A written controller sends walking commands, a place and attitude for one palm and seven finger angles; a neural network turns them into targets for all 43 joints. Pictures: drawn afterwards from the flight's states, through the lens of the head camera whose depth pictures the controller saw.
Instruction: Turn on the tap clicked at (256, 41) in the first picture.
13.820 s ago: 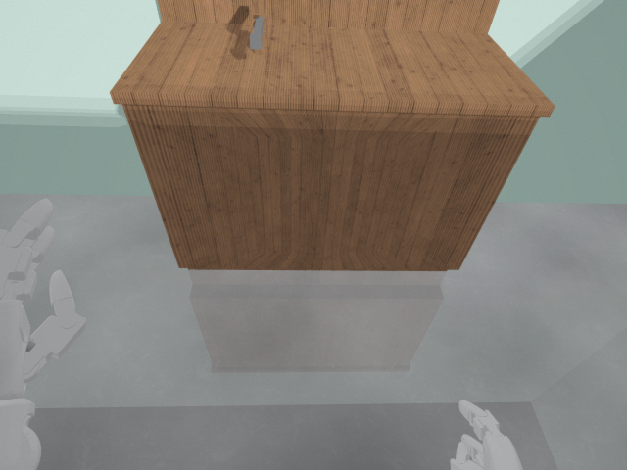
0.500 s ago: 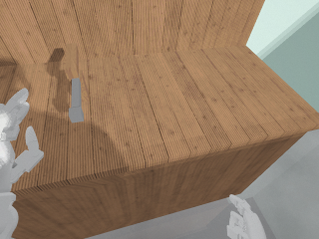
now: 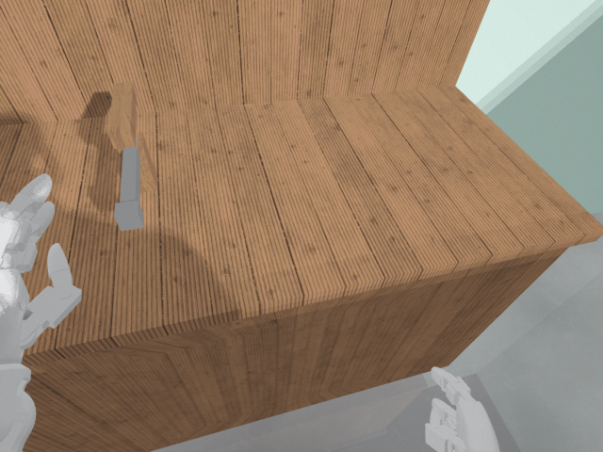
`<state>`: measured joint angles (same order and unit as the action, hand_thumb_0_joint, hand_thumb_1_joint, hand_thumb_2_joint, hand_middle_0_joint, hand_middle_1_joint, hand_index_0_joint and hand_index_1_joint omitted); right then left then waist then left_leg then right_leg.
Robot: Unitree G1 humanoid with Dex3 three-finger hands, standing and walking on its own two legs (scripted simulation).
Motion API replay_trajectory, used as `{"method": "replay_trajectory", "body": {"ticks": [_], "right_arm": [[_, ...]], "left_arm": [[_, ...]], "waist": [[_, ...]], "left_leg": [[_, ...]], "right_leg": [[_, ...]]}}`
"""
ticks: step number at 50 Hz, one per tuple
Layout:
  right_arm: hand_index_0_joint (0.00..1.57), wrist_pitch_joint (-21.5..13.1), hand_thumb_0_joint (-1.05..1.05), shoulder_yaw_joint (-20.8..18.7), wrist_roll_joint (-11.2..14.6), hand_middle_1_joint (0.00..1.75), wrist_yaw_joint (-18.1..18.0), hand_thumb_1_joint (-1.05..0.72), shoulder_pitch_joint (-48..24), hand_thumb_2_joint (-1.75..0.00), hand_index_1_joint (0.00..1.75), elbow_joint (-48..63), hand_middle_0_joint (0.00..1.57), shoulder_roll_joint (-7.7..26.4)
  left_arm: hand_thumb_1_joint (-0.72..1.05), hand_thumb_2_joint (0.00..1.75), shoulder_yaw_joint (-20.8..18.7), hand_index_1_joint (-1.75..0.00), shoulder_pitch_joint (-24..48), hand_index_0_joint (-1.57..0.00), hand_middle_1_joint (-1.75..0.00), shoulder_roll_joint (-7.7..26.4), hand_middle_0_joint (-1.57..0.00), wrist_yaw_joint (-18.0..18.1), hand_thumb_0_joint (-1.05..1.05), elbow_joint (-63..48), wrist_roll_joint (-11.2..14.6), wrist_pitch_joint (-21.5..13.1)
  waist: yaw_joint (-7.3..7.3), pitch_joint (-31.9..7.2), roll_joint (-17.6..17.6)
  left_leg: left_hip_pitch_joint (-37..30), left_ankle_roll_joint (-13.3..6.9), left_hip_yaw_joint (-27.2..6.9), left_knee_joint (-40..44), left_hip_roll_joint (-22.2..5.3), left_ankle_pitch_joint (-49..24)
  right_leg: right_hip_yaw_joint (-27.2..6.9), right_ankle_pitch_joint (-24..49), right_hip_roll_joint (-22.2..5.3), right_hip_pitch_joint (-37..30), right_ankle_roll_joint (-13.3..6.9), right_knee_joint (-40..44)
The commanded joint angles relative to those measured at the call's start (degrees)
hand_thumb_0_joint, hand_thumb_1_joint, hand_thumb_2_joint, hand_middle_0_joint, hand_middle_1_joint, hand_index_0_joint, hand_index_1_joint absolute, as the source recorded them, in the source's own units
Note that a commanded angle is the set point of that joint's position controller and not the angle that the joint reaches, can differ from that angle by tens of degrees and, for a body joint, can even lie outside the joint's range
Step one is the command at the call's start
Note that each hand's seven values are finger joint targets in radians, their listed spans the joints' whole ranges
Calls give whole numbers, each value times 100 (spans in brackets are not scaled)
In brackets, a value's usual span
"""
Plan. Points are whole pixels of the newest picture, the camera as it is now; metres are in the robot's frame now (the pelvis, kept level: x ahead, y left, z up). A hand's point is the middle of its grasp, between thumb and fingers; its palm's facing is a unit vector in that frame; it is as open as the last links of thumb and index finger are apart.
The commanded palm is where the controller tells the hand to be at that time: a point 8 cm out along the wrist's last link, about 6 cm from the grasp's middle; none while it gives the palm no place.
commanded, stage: shuffle to correct the standing spot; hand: left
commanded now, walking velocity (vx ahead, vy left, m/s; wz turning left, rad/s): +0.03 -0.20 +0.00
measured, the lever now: (129, 215) +0.36 +0.27 +0.11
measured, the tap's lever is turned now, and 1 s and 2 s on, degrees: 0 0 0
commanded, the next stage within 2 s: come to a stop and stand still in 0.34 s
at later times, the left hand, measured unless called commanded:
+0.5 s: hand (155, 284) +0.24 +0.18 +0.15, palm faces +0.34 -0.87 -0.37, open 7.4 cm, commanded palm +0.18 +0.22 +0.17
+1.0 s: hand (105, 321) +0.20 +0.22 +0.13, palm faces +0.30 -0.89 -0.33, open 7.4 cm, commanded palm +0.15 +0.28 +0.17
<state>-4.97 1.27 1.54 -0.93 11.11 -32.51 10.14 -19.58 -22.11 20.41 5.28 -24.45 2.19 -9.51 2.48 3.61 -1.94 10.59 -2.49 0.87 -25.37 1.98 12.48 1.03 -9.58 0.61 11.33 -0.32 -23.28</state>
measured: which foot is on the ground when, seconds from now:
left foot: down 0.00-1.00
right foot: down 0.00-1.00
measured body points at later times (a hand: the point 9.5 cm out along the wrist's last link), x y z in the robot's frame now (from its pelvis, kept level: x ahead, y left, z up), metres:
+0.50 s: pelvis +0.02 -0.06 -0.01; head +0.03 -0.04 +0.44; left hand +0.21 +0.23 +0.17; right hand +0.19 -0.30 -0.09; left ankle +0.02 +0.09 -0.74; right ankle +0.03 -0.12 -0.74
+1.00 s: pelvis -0.01 +0.00 +0.00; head +0.00 +0.01 +0.45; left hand +0.18 +0.27 +0.15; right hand +0.17 -0.22 -0.07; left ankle +0.02 +0.08 -0.74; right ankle +0.03 -0.12 -0.74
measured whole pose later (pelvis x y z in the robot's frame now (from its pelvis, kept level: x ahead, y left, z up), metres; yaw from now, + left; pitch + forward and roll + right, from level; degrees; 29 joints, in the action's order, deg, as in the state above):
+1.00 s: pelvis -0.01 +0.00 +0.00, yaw +0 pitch -2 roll -1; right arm -8.5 0.7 0.8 -0.5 12.1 -33.2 11.2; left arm -14.7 -26.3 18.3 4.7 -23.6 2.4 -11.4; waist 1.4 2.7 -1.0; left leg 12.4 -2.8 2.3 -27.7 1.7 13.1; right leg 0.6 -10.2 0.7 13.5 -0.4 -25.9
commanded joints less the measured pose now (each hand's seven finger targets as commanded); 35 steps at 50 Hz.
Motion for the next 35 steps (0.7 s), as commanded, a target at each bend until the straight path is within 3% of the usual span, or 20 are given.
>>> {"method": "replay_trajectory", "body": {"ticks": [1, 4, 5, 9, 10, 14, 15, 19, 20, 21, 22, 23, 24, 25, 28, 29, 30, 32, 34, 35], "right_arm": [[20, -268, 0, -321, 11, 30, -10, -90, -560, -90, 30, 974, 20, 779], [20, -254, 0, -306, 39, 30, 31, -90, -596, -90, 30, 975, 20, 757], [20, -235, 0, -305, 10, 30, 29, -90, -533, -90, 30, 963, 20, 769], [20, -230, 0, -321, 46, 30, 30, -90, -540, -90, 30, 968, 20, 738], [20, -209, 0, -315, 15, 30, 23, -90, -487, -90, 30, 952, 20, 745], [20, -201, 0, -349, 54, 30, 4, -90, -513, -90, 30, 939, 20, 748], [20, -186, 0, -349, 20, 30, -6, -90, -453, -90, 30, 911, 20, 767], [20, -182, 0, -376, 55, 30, -37, -90, -495, -90, 30, 887, 20, 747], [20, -163, 0, -380, 28, 30, -43, -90, -443, -90, 30, 873, 20, 773], [20, -164, 0, -421, 24, 30, -51, -90, -436, -90, 30, 890, 20, 797], [20, -156, 0, -422, 28, 30, -48, -90, -435, -90, 30, 884, 20, 792], [20, -150, 0, -412, 30, 30, -51, -90, -452, -90, 30, 880, 20, 778], [20, -152, 0, -381, 66, 30, -50, -90, -559, -90, 30, 861, 20, 771], [20, -146, 0, -359, 41, 30, -45, -90, -502, -90, 30, 839, 20, 769], [20, -146, 0, -361, 36, 30, -75, -90, -511, -90, 30, 830, 20, 769], [20, -144, 0, -337, 60, 30, -94, -90, -609, -90, 30, 810, 20, 772], [20, -134, 0, -322, 27, 30, -103, -90, -552, -90, 30, 795, 20, 777], [20, -152, 0, -339, 30, 30, -131, -90, -553, -90, 30, 814, 20, 799], [20, -158, 0, -318, 47, 30, -156, -90, -633, -90, 30, 787, 20, 806], [20, -559, 0, -555, -199, 30, -232, -90, 516, -90, 30, 481, 20, 863]], "left_arm": [[90, 90, -478, -30, 696, -20, -30, 960, -20, 73, 0, -1437, 30, -398], [90, 90, -680, -30, 465, -20, -30, 1132, -20, 87, 0, -1457, 48, -366], [90, 90, -499, -30, 448, -20, -30, 899, -20, 63, 0, -1369, 87, -355], [90, 90, -794, -30, 199, -20, -30, 1170, -20, 102, 0, -1485, 134, -309], [90, 90, -654, -30, 188, -20, -30, 1000, -20, 83, 0, -1420, 176, -294], [90, 90, -794, -30, 88, -20, -30, 1161, -20, 98, 0, -1547, 231, -215], [90, 90, -666, -30, 96, -20, -30, 1012, -20, 85, 0, -1520, 258, -209], [90, 90, -881, -30, -20, -20, -30, 1246, -20, 117, 0, -1627, 294, -135], [90, 90, -713, -30, -1, -20, -30, 1057, -20, 104, 0, -1644, 315, -133], [90, 90, -847, -30, 40, -20, -30, 1217, -20, 114, 0, -1705, 320, -128], [90, 90, -816, -30, 24, -20, -30, 1162, -20, 110, 0, -1695, 337, -124], [90, 90, -885, -30, -59, -20, -30, 1213, -20, 129, 0, -1659, 334, -125], [90, 90, -930, -30, -180, -20, -30, 1245, -20, 175, 0, -1694, 315, -120], [90, 90, -811, -30, -230, -20, -30, 1108, -20, 194, 0, -1667, 308, -149], [90, 90, -900, -30, -333, -20, -30, 1195, -20, 255, 0, -1663, 263, -171], [90, 90, -973, -30, -447, -20, -30, 1276, -20, 287, 0, -1676, 244, -155], [90, 90, -845, -30, -476, -20, -30, 1116, -20, 283, 0, -1612, 239, -162], [90, 90, -863, -30, -374, -20, -30, 1154, -20, 289, 0, -1595, 235, -161], [90, 90, -876, -30, -409, -20, -30, 1202, -20, 301, 0, -1542, 211, -133], [90, 90, -3952, -30, 5113, -20, -30, 5379, -20, 209, 0, -2669, -520, -722]], "waist": [[-118, -703, 714], [-126, -717, 662], [-158, -700, 637], [-158, -839, 685], [-176, -851, 582], [-198, -926, 465], [-211, -939, 420], [-225, -972, 247], [-253, -1021, 203], [-241, -1017, 207], [-254, -998, 231], [-240, -987, 215], [-250, -1006, 482], [-257, -996, 421], [-225, -935, 282], [-208, -922, 291], [-217, -949, 183], [-198, -939, 125], [-180, -899, 267], [-52, -176, -892]], "left_leg": [[209, 146, -812, 857, -1007, 269], [238, 108, -660, 660, -931, 328], [265, 98, -655, 603, -914, 387], [172, 76, -560, 310, -901, 137], [208, 66, -530, 194, -899, 132], [115, 82, -418, -158, -832, -158], [120, 69, -380, -279, -821, -151], [38, 100, -282, -591, -757, -379], [28, 96, -244, -699, -743, -456], [64, 112, -242, -737, -740, -504], [105, 123, -239, -765, -714, -402], [141, 124, -193, -815, -664, -290], [51, 116, -193, -814, -613, -411], [127, 110, -207, -821, -559, -338], [214, 111, -171, -767, -439, -148], [161, 94, -201, -649, -473, -293], [143, 75, -210, -586, -487, -371], [107, 73, -270, -432, -506, -339], [-32, 45, -338, -234, -591, -527], [673, 209, 538, -722, -179, -529]], "right_leg": [[-107, 33, -191, -388, -66, 184], [-185, 62, -233, -364, -104, 284], [-193, 43, -232, -297, -126, 280], [-308, 186, -311, -249, -189, 242], [-311, 195, -323, -225, -190, 259], [-539, 411, -463, -108, -292, 201], [-538, 420, -493, -60, -312, 192], [-708, 707, -657, 58, -402, 161], [-683, 836, -689, 44, -427, 120], [-737, 976, -726, 24, -432, 103], [-759, 900, -760, 35, -445, 128], [-847, 851, -811, 18, -404, 221], [-971, 1036, -878, 31, -387, 252], [-963, 965, -934, -17, -360, 313], [-1148, 978, -1043, -146, -178, 544], [-1109, 1161, -1043, -192, -165, 497], [-975, 1185, -1003, -254, -142, 454], [-932, 913, -937, -239, -90, 487], [-826, 840, -863, -191, -103, 429], [-820, 2491, -367, 143, 872, 1013]]}}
